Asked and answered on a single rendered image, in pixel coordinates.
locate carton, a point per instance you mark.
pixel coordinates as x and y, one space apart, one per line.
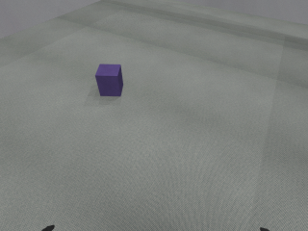
109 79

